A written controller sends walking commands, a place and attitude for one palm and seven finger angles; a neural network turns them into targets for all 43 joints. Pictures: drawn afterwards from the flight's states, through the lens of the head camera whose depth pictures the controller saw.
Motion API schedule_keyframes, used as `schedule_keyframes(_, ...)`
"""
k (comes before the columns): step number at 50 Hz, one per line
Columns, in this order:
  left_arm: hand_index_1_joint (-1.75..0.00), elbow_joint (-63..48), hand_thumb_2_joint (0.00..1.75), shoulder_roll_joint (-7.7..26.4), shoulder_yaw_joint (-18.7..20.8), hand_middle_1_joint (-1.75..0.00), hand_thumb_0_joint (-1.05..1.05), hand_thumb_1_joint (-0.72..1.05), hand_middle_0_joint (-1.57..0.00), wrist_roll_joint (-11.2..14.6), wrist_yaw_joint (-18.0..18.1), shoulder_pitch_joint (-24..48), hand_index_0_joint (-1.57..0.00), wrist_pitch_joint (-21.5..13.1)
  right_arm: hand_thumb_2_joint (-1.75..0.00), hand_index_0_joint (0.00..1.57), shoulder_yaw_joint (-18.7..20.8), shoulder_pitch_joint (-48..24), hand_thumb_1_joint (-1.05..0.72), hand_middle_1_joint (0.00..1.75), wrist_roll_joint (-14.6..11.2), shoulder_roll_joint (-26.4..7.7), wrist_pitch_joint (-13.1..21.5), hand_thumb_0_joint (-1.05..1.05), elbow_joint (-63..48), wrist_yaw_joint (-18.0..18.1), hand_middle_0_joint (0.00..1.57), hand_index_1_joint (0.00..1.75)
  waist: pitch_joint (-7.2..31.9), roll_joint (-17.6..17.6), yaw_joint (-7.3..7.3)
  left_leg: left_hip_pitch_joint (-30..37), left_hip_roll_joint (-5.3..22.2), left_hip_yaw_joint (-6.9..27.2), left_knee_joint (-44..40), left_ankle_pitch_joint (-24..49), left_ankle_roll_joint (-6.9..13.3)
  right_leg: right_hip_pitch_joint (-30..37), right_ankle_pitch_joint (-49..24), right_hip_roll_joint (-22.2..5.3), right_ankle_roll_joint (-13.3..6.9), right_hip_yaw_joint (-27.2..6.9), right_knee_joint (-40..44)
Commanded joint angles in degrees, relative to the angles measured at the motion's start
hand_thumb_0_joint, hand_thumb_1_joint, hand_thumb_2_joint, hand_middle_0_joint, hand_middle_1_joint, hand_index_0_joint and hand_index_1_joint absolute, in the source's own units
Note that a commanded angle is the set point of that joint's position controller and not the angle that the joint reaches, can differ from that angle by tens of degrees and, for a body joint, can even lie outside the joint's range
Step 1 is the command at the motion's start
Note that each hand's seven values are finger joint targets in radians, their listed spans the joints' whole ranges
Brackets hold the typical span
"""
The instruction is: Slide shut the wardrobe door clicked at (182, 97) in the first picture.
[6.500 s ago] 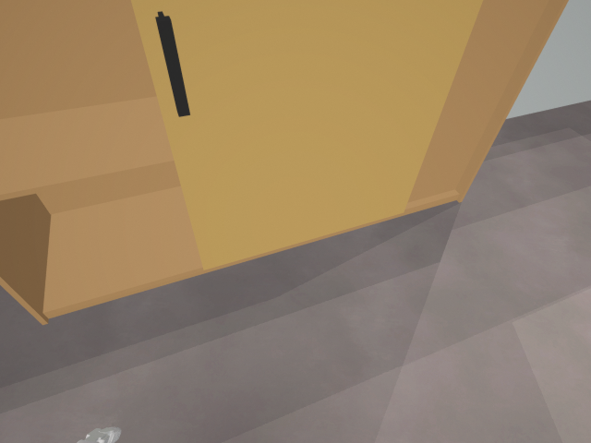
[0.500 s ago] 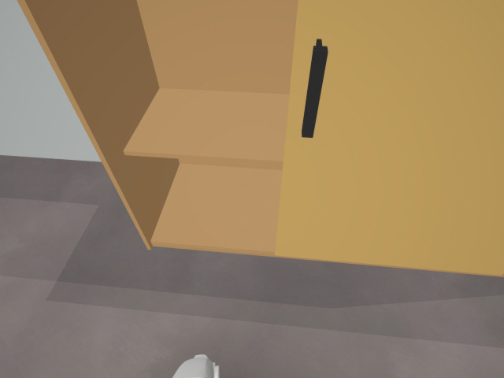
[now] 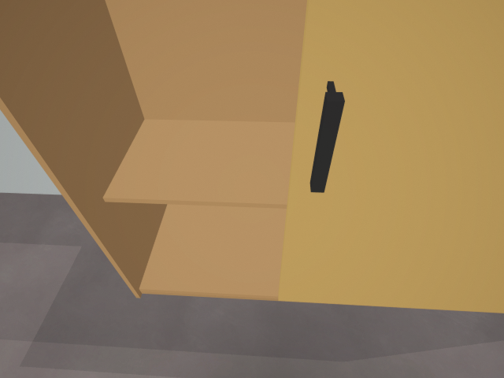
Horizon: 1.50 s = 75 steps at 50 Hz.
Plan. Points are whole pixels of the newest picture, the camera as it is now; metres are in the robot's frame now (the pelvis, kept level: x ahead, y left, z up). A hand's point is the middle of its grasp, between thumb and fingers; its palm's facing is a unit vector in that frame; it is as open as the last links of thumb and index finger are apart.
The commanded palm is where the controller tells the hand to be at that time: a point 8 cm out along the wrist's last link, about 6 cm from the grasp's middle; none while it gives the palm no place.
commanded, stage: come to a stop and stand still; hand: right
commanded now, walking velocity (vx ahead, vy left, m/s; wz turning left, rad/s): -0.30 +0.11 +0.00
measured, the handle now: (323, 140) +0.51 -0.11 +0.12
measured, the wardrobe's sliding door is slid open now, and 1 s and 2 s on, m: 0.57 0.57 0.57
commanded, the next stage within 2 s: none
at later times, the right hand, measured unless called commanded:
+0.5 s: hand out of the picture +0.06 -0.14 -0.16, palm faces +0.02 +0.96 -0.28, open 7.3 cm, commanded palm none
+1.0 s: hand out of the picture +0.00 -0.19 -0.17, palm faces +0.03 +0.97 -0.23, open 7.3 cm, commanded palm none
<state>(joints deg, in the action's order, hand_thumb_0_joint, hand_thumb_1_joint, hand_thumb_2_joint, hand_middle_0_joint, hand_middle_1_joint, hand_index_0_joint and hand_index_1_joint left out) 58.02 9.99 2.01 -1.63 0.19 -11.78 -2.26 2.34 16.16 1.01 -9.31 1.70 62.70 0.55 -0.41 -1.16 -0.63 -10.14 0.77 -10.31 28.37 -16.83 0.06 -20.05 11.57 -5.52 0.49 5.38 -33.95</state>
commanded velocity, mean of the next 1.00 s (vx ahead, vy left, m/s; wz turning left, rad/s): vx -0.05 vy -0.04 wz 0.00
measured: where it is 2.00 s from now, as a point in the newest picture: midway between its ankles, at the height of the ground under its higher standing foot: outside the picture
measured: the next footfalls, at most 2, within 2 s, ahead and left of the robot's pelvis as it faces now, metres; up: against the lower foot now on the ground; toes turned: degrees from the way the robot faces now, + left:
left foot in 0.42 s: +0.06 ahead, +0.17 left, +0.00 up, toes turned +4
right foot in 0.84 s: +0.00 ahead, -0.10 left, +0.00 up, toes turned -2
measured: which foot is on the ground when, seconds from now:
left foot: down 0.00-0.02, up 0.04-0.40, down 0.42-1.00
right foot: down 0.00-0.42, up 0.44-0.82, down 0.84-1.00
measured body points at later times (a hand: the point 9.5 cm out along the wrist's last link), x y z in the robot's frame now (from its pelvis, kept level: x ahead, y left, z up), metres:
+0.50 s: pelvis +0.01 +0.05 +0.00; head +0.04 +0.09 +0.45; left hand +0.07 +0.30 -0.17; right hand +0.06 -0.19 -0.13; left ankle +0.02 +0.17 -0.73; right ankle +0.03 -0.09 -0.71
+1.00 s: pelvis -0.02 +0.00 +0.00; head -0.02 +0.00 +0.45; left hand +0.04 +0.23 -0.15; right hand -0.01 -0.24 -0.16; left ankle +0.02 +0.17 -0.73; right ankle -0.04 -0.10 -0.73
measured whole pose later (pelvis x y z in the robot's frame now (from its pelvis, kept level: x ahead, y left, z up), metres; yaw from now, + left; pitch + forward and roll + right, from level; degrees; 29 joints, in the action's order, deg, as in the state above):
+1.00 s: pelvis -0.02 +0.00 +0.00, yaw +0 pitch -2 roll +0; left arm 55.0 10.8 0.4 -1.5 1.1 -14.2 0.5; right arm 0.3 15.9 1.0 -10.8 -1.2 59.7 2.0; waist -1.9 -0.6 -1.1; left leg -17.3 5.9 -1.4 33.2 -14.2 -2.3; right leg -12.6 20.7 0.6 -2.0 3.0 -34.9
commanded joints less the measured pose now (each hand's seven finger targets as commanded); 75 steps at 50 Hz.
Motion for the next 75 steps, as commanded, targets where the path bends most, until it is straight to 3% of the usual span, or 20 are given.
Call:
schedule_keyframes(1, -0.3, 1.14, 0.9, 7.33, 0.15, -0.3, 0.0, 0.9, -0.2, 0.38, 1.63, -6.21, -0.2, -0.11, -0.9, 0.2, -0.44, 4.91, -0.9, 0.3, -0.77, -1.85, -0.75, 0.0, -1.53, 0.98, 0.2, 0.3, -0.6, -11.69, 0.06, -5.53, 2.91, 4.48, 3.17, -5.77, -1.14, 9.76, -28.77, -13.84, -6.45, -16.23, 15.73)
schedule_keyframes(5, -0.3, 1.46, 0.9, 7.81, 1.09, -0.3, 0.0, 0.9, -0.2, 1.04, 3.66, -4.27, -0.2, 0.92, -0.9, 0.2, 0.21, 4.08, -0.9, 0.3, -0.23, -5.42, -2.52, 0.0, -1.5, 1.46, 0.2, 0.3, 0.01, -9.12, 0.92, -11.66, 3.35, 9.08, 18.26, -12.19, -1.49, 16.92, -57.38, -15.21, -10.62, -12.48, 13.01)
schedule_keyframes(8, -0.3, 0.18, 0.9, 9.86, 2.9, -0.3, 0.0, 0.9, -0.2, 0.66, 3.84, -3.03, -0.2, 2.31, -0.9, 0.2, 1.44, 2.86, -0.9, 0.3, 0.11, -4.88, -3.47, 0.0, -3.57, 1.35, 0.2, 0.3, 4.98, -5.47, 1.54, -16.74, 1.87, 10.62, 27.37, -12.01, -1.93, 22.28, -55.57, -15.73, -12.11, -9.79, 11.09)
schedule_keyframes(10, -0.3, -0.9, 0.9, 9.66, 3.34, -0.3, 0.0, 0.9, -0.2, 0.58, 3.7, -1.12, -0.2, 2.65, -0.9, 0.2, 1.92, 1.77, -0.9, 0.3, 0.15, -4.86, -3.75, 0.0, -4.95, 1.21, 0.2, 0.3, 5.41, -3.44, 1.32, -17.3, 1.73, 11.44, 28.8, -11.2, -2.0, 20.7, -50.11, -15.19, -11.82, -8.4, 10.54)
schedule_keyframes(13, -0.3, -1.9, 0.9, 9.48, 3.61, -0.3, 0.0, 0.9, -0.2, 0.36, 3.0, 1.95, -0.2, 2.95, -0.9, 0.2, 2.19, 1.87, -0.9, 0.3, -0.02, -3.8, -4.24, 0.0, -6.0, 1.07, 0.2, 0.3, 6.53, -7.85, 0.55, -14.41, 1.8, 10.68, 25.09, -8.96, -1.98, 17.23, -40.59, -13.26, -10.46, -6.05, 10.75)
schedule_keyframes(18, -0.3, -2.6, 0.9, 8.67, 3.49, -0.3, 0.0, 0.9, -0.2, 0.48, 1.43, 4.25, -0.2, 3.65, -0.9, 0.2, 1.65, 6.2, -0.9, 0.3, 0.22, -3.72, -2.84, 0.0, -4.83, 1.19, 0.2, 0.3, 5.25, -7.6, -1.88, -0.42, 1.42, 6.22, 1.98, 4.15, -1.41, 6.71, -14.63, -8.52, -6.36, -5.11, 7.88)
schedule_keyframes(19, -0.3, -2.51, 0.9, 6.49, 3.19, -0.3, 0.0, 0.9, -0.2, 0.92, 0.94, 3.34, -0.2, 3.63, -0.9, 0.2, 1.58, 6.73, -0.9, 0.3, 0.64, -5.88, -2.25, 0.0, -4.51, 1.43, 0.2, 0.3, 4.54, -1.64, -2.05, 1.91, 3.85, 9.15, -5.25, 9.42, -1.34, 4.1, -4.14, -4.74, -3.43, -3.16, 3.7)
schedule_keyframes(20, -0.3, -2.91, 0.9, 2.81, 2.43, -0.3, 0.0, 0.9, -0.2, 1.38, 0.4, 1.06, -0.2, 3.78, -0.9, 0.2, 1.77, 3.92, -0.9, 0.3, 1.09, -10.37, -1.25, 0.0, -5.56, 1.74, 0.2, 0.3, 2.68, 11.16, -0.23, 1.32, 13.91, 22.97, -10.26, 14.52, 2.35, -2.17, 9.73, 2.14, 0.3, -0.02, -3.0)
schedule_keyframes(21, -0.3, -3.76, 0.9, 2.81, 2.3, -0.3, 0.0, 0.9, -0.2, 1.18, 0.17, 2.05, -0.2, 4.48, -0.9, 0.2, 1.91, 2.39, -0.9, 0.3, 0.87, -13.36, -1.28, 0.0, -6.65, 1.48, 0.2, 0.3, 0.31, 13.06, -0.98, -5.15, 20.88, 26.6, -13.29, 14.8, 7.1, -1.64, 19.06, 3.92, 0.72, -2.6, -9.0)
schedule_keyframes(23, -0.3, -3.86, 0.9, 4.43, 2.46, -0.3, 0.0, 0.9, -0.2, 0.58, 0.27, 3.35, -0.2, 5.54, -0.9, 0.2, 2.2, -0.75, -0.9, 0.3, 0.83, -13.19, -1.21, 0.0, -6.87, 1.55, 0.2, 0.3, -2.38, 17.08, -0.88, -9.09, 20.17, 29.75, -14.79, 9.67, 9.7, -3.77, 18.01, 3.78, 0.16, -7.14, -18.01)
schedule_keyframes(27, -0.3, -1.43, 0.9, 5.75, 2.38, -0.3, 0.0, 0.9, -0.2, 0.66, -0.2, -0.67, -0.2, 4.83, -0.9, 0.2, 2.23, -2.69, -0.9, 0.3, 0.67, -11.23, -1.14, 0.0, -7.74, 1.69, 0.2, 0.3, -1.58, 11.1, -0.37, -2.68, 16.24, 21.16, -11.72, 15.41, 8.13, -5.84, 10.65, 3.96, 1.4, -6.72, -21.78)
schedule_keyframes(34, -0.3, -3.26, 0.9, 4.33, 1.67, -0.3, 0.0, 0.9, -0.2, 0.94, 0.05, 0.44, -0.2, 4.23, -0.9, 0.2, 3.24, 1.94, -0.9, 0.3, 1.01, -12.49, -1.41, 0.0, -6.2, 2.01, 0.2, 0.3, 0.44, 11.39, -3.19, 3.69, 17.47, 22.24, -10.34, 20.17, 10.03, -2.94, 14.15, 4.69, 1.75, -5.02, -8.56)
schedule_keyframes(38, -0.3, -0.99, 0.9, 3.31, 1.08, -0.3, 0.0, 0.9, -0.2, 1.08, 0.52, -5.95, -0.2, 3.35, -0.9, 0.2, 3.01, -1.51, -0.9, 0.3, 0.5, -11.85, -1.76, 0.0, -5.65, 1.86, 0.2, 0.3, 2.61, 12.24, -0.12, -0.66, 13.74, 19.03, -8.32, 13.72, 6.67, 8.33, 5.33, 5.54, 1.1, -3.14, 7.39)
schedule_keyframes(39, -0.3, -4.32, 0.9, 7.24, 1.31, -0.3, 0.0, 0.9, -0.2, 0.91, 0.43, -4.35, -0.2, 2.19, -0.9, 0.2, 1.18, 2.51, -0.9, 0.3, 0.64, -10.98, -0.15, 0.0, -5.07, 4.1, 0.2, 0.3, 4.22, 4.93, 0.83, 2.51, 13.08, 20.23, -0.72, 33.45, 4.45, 8.21, 5.13, 5.14, 1.51, -1.49, 3.25)
schedule_keyframes(41, -0.3, -5.09, 0.9, 6.36, 0.53, -0.3, 0.0, 0.9, -0.2, 0.22, 0.37, -6.93, -0.2, 1.13, -0.9, 0.2, 0.12, 0.59, -0.9, 0.3, -0.35, -8.31, -0.72, 0.0, -6.84, 3.31, 0.2, 0.3, 4.47, -7.37, 1.72, -0.11, 8.73, 12.28, 6.01, 19.25, 2.32, 5.46, -8.01, -0.78, -1.38, -7.62, 7.77)
schedule_keyframes(43, -0.3, -6.26, 0.9, 7.26, -0.01, -0.3, 0.0, 0.9, -0.2, 0.18, 0.91, -4.88, -0.2, 1.76, -0.9, 0.2, -0.19, 1.24, -0.9, 0.3, -0.18, -7.18, -1.08, 0.0, -6.92, 2.91, 0.2, 0.3, 3.07, -0.35, 0.1, -1.63, 5.65, 8.73, 3.81, 8.99, 1.67, 3.05, -11.65, -2.65, -2.85, -8.61, 5.25)
schedule_keyframes(49, -0.3, -6.67, 0.9, 7.94, -0.41, -0.3, 0.0, 0.9, -0.2, 0.62, 0.65, -2.71, -0.2, 1.37, -0.9, 0.2, -1.37, 1.59, -0.9, 0.3, 0.14, -6.48, -2.14, 0.0, -6.3, 1.54, 0.2, 0.3, -5.45, -2.08, -0.26, -3.15, 3.56, 8.65, 1.94, 2.19, 0.48, -2.37, 8.7, -1.04, -3.16, -11.14, 15.4)
schedule_keyframes(55, -0.3, -5.29, 0.9, 7.89, -0.6, -0.3, 0.0, 0.9, -0.2, 0.73, 0.85, -4.29, -0.2, 0.88, -0.9, 0.2, -1.7, 3.14, -0.9, 0.3, 0.38, -6.29, -1.91, 0.0, -5.62, 1.19, 0.2, 0.3, -5.99, -1.42, -0.08, -2.96, 3.97, 9.36, 0.35, 4.27, 0.51, -1.2, 11.87, -0.84, -3.25, -11.21, 18.46)
schedule_keyframes(64, -0.3, -1.54, 0.9, 6.6, -1.15, -0.3, 0.0, 0.9, -0.2, 0.97, 1.38, -6.85, -0.2, 0.14, -0.9, 0.2, -1.82, 4.85, -0.9, 0.3, 0.12, -5.17, -1.22, 0.0, -3.53, 1.28, 0.2, 0.3, -3.44, -0.2, 0.15, -1.95, 5.31, 10.54, -1.38, 9.59, 0.41, 4.55, -0.95, -0.44, -2.95, -8.77, 15.62)
schedule_keyframes(75, -0.3, 2.3, 0.9, 4.61, -1.15, -0.3, 0.0, 0.9, -0.2, 1.14, 1.61, -9.17, -0.2, 0.18, -0.9, 0.2, -1.45, 4.9, -0.9, 0.3, 0.06, -4.41, -0.91, 0.0, -2.07, 1.55, 0.2, 0.3, -4.37, 2.01, 0.27, -0.78, 5.41, 10.73, -1.35, 12.39, 0.49, 4.74, -2.45, -0.02, -2.89, -6.9, 13.3)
